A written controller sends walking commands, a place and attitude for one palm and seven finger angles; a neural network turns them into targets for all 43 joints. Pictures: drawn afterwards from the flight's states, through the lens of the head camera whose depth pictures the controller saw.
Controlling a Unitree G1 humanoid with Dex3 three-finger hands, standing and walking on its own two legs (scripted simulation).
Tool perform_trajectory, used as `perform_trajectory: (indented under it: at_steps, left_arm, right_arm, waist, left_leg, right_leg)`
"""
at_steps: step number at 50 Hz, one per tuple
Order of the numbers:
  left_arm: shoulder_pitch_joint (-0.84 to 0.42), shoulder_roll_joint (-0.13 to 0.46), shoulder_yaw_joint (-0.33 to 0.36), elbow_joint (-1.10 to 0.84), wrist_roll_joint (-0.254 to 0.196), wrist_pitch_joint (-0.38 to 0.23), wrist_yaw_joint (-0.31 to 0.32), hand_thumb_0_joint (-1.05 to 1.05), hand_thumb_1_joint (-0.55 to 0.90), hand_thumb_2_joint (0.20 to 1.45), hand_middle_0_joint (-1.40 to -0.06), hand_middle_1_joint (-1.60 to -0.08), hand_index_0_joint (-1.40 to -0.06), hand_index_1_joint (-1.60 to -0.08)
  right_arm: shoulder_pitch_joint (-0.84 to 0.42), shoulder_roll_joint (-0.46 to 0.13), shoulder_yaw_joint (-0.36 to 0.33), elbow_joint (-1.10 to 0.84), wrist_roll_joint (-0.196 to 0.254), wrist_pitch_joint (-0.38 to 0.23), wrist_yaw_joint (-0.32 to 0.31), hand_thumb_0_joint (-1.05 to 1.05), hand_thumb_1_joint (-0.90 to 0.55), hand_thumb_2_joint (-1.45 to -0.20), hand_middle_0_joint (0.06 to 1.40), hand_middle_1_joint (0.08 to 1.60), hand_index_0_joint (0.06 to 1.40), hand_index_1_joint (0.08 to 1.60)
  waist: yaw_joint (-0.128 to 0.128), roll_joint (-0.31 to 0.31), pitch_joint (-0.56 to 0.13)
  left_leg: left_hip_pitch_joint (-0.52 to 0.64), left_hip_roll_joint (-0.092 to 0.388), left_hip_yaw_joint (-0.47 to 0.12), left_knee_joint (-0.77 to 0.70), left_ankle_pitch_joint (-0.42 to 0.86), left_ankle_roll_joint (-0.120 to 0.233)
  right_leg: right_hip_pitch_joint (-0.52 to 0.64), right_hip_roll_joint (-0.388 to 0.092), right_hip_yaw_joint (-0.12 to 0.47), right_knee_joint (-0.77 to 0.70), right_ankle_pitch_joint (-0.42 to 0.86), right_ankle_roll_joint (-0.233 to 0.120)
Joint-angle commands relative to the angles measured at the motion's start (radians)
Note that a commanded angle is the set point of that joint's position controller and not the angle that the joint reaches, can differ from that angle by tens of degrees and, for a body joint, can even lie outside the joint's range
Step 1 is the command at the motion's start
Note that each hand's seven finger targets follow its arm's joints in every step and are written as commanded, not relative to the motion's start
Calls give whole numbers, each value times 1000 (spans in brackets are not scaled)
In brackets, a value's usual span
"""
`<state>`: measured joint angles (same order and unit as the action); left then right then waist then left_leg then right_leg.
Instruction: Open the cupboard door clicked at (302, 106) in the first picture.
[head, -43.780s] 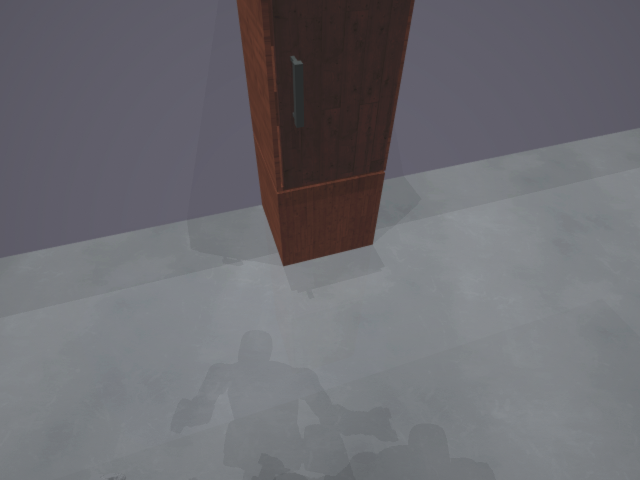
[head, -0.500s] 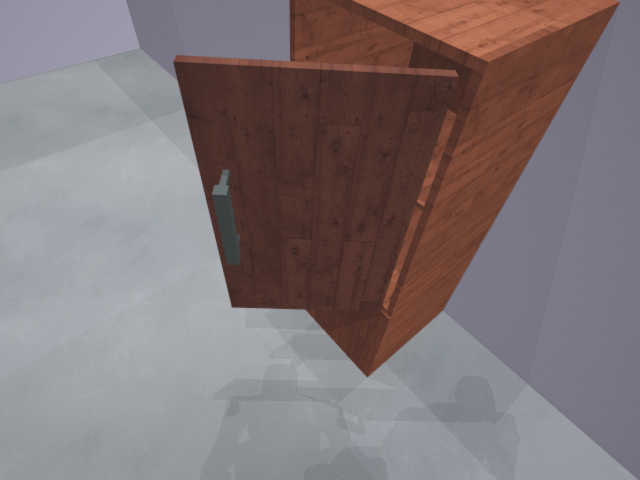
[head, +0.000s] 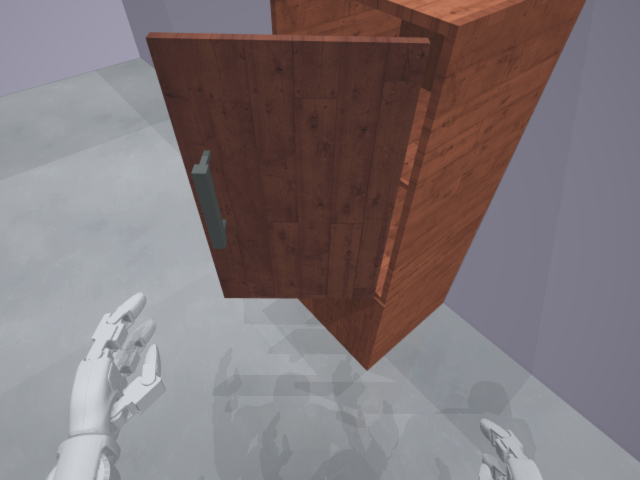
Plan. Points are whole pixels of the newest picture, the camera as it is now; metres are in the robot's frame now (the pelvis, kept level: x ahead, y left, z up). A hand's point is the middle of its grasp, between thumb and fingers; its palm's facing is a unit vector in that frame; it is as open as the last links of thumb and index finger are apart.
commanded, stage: raise the hand with hooked fingers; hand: left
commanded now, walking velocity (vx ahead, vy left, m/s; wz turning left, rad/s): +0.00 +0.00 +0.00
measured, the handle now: (213, 201) +0.54 +0.20 +0.03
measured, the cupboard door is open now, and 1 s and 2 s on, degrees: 50 50 50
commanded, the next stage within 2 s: move the hooked fingers beside the handle in 1.86 s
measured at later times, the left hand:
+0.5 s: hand (146, 395) +0.23 +0.22 +0.00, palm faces +0.02 -1.00 -0.05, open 10.5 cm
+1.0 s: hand (104, 363) +0.25 +0.28 +0.02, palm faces +0.04 -1.00 -0.03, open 13.3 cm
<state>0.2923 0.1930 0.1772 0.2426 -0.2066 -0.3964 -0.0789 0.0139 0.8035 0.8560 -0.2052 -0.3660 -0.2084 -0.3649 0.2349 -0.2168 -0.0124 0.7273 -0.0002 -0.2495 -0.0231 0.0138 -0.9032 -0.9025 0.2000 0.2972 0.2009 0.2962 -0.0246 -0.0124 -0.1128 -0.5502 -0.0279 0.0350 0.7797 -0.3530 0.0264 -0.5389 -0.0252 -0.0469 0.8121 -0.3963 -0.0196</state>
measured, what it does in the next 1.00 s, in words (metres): stands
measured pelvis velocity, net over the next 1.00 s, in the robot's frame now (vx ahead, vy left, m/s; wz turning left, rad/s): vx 0.00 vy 0.02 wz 0.00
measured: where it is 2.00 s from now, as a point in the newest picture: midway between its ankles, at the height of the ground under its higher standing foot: outside the picture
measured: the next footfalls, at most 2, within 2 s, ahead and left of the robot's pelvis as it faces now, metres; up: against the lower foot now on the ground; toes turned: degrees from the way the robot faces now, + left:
none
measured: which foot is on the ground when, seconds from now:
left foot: down 0.00-1.00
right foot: down 0.00-1.00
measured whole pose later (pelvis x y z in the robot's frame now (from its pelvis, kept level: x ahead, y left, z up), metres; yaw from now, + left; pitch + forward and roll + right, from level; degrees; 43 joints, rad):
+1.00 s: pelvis +0.00 +0.02 -0.03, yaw +0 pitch +13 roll -3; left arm 0.14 0.36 0.36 0.24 -0.35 -0.33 -0.42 0.00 -0.35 0.37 -0.29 -1.10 -0.29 -1.10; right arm 0.26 -0.26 0.03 0.53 0.03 -0.22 -0.07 0.02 -0.90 -0.90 0.20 0.30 0.20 0.30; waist 0.01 0.00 -0.11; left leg -0.80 0.00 0.00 1.04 -0.47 0.05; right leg -0.73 0.01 -0.08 0.96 -0.46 0.00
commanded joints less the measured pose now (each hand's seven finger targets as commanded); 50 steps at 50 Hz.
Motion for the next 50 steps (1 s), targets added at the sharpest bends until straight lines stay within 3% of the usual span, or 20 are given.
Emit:
perform_trajectory:
  at_steps: [1,3,5,7,8,11,13,16,20,23,25,27,28,30,31,34,37,41,48,50]
  left_arm:
    - [231,152,163,96,-79,-272,-271,0,597,770,-222,-495,-222,-495]
    - [174,195,193,-19,-132,-220,-336,0,550,750,-225,-525,-225,-525]
    - [56,230,218,-144,-178,-153,-343,0,503,730,-228,-555,-228,-555]
    - [-80,285,245,-304,-182,-148,-313,0,457,710,-232,-585,-232,-585]
    - [-103,278,238,-364,-176,-160,-293,0,433,700,-233,-600,-233,-600]
    - [-214,274,181,-483,-149,-203,-271,0,363,670,-238,-645,-238,-645]
    - [-157,265,174,-396,-140,-192,-292,0,317,650,-242,-675,-242,-675]
    - [-154,291,194,-268,-161,-124,-352,0,247,620,-247,-720,-247,-720]
    - [-93,336,283,-196,-198,-14,-383,0,153,580,-253,-780,-253,-780]
    - [-67,339,326,-200,-212,-2,-371,0,83,550,-258,-825,-258,-825]
    - [-54,309,316,-189,-210,-15,-351,0,37,530,-262,-855,-262,-855]
    - [-89,299,295,-186,-203,-38,-350,0,-10,510,-265,-885,-265,-885]
    - [-81,294,293,-163,-199,-45,-348,0,-33,500,-267,-900,-267,-900]
    - [-113,300,285,-146,-194,-60,-347,0,-80,480,-270,-930,-270,-930]
    - [-141,311,282,-140,-198,-61,-358,0,-103,470,-272,-945,-272,-945]
    - [-158,323,274,-204,-189,-72,-359,0,-173,440,-277,-990,-277,-990]
    - [-195,351,293,-230,-192,-62,-350,0,-243,410,-282,-1035,-282,-1035]
    - [-223,356,290,-219,-185,-37,-334,0,-337,370,-288,-1095,-288,-1095]
    - [-286,357,267,-213,-166,20,-340,0,-500,300,-300,-1200,-300,-1200]
    - [-300,364,273,-195,-164,32,-338,0,-500,300,-300,-1200,-300,-1200]
  right_arm:
    - [-121,-169,-87,-248,22,-58,26,0,-900,-900,200,300,200,300]
    - [-153,-175,-83,-335,40,-50,17,0,-900,-900,200,300,200,300]
    - [-144,-170,-72,-386,52,-42,-8,0,-900,-900,200,300,200,300]
    - [-101,-161,-68,-385,48,-40,-27,0,-900,-900,200,300,200,300]
    - [-76,-151,-64,-372,43,-41,-34,0,-900,-900,200,300,200,300]
    - [-39,-154,-51,-322,28,-55,-59,0,-900,-900,200,300,200,300]
    - [-33,-154,-50,-278,30,-61,-66,0,-900,-900,200,300,200,300]
    - [-35,-165,-40,-258,38,-63,-76,0,-900,-900,200,300,200,300]
    - [-45,-160,-37,-274,47,-51,-75,0,-900,-900,200,300,200,300]
    - [-40,-151,-39,-279,41,-47,-64,0,-900,-900,200,300,200,300]
    - [-34,-149,-44,-276,38,-47,-56,0,-900,-900,200,300,200,300]
    - [-26,-155,-43,-278,36,-47,-51,0,-900,-900,200,300,200,300]
    - [-22,-156,-45,-276,37,-47,-50,0,-900,-900,200,300,200,300]
    - [-13,-169,-48,-276,37,-47,-52,0,-900,-900,200,300,200,300]
    - [-9,-177,-44,-284,37,-45,-54,0,-900,-900,200,300,200,300]
    - [4,-183,-43,-297,39,-48,-56,0,-900,-900,200,300,200,300]
    - [13,-190,-41,-299,37,-43,-60,0,-900,-900,200,300,200,300]
    - [16,-196,-33,-309,37,-31,-60,0,-900,-900,200,300,200,300]
    - [21,-201,-24,-327,39,-13,-56,0,-900,-900,200,300,200,300]
    - [22,-203,-23,-328,41,-8,-57,0,-900,-900,200,300,200,300]
  waist:
    - [97,-28,-58]
    - [103,-17,-161]
    - [82,-18,-198]
    - [48,31,-207]
    - [33,69,-222]
    - [-22,88,-231]
    - [-27,100,-208]
    - [-17,86,-191]
    - [33,35,-255]
    - [56,19,-300]
    - [51,-22,-278]
    - [44,-9,-263]
    - [42,7,-241]
    - [26,-22,-211]
    - [29,-17,-190]
    - [38,70,-249]
    - [37,88,-261]
    - [34,118,-222]
    - [30,163,-237]
    - [28,143,-218]
  left_leg:
    - [-232,-7,-23,158,29,-44]
    - [-277,-18,7,194,-19,-26]
    - [-322,-19,7,229,-71,-11]
    - [-314,4,-12,272,-82,-3]
    - [-287,13,-18,279,-59,3]
    - [-251,34,-48,308,13,13]
    - [-256,39,-55,309,35,11]
    - [-292,37,-63,307,42,10]
    - [-282,31,-61,260,75,5]
    - [-255,32,-67,233,142,0]
    - [-243,30,-64,211,144,0]
    - [-231,29,-64,203,148,0]
    - [-231,27,-59,197,125,0]
    - [-231,26,-59,185,82,4]
    - [-228,28,-62,183,82,5]
    - [-140,28,-63,140,101,7]
    - [-102,30,-71,124,130,1]
    - [-66,34,-89,91,121,-9]
    - [15,42,-112,49,159,-31]
    - [21,46,-123,36,153,-37]
  right_leg:
    - [-172,16,35,81,-15,-27]
    - [-134,7,96,69,-92,-10]
    - [-120,-6,167,18,-213,13]
    - [-148,-6,211,-5,-268,21]
    - [-147,-4,208,-5,-234,20]
    - [-181,19,175,48,-73,15]
    - [-190,23,154,63,1,16]
    - [-157,22,164,51,9,22]
    - [-38,-8,180,9,65,47]
    - [15,-10,155,34,205,51]
    - [-7,0,125,38,209,51]
    - [-32,9,109,53,207,42]
    - [-57,10,107,44,164,40]
    - [-101,18,91,31,59,33]
    - [-112,30,84,39,38,19]
    - [-112,39,41,54,59,6]
    - [-114,49,16,69,99,-1]
    - [-141,60,-12,66,81,-11]
    - [-144,64,-35,52,96,-15]
    - [-149,65,-40,43,89,-15]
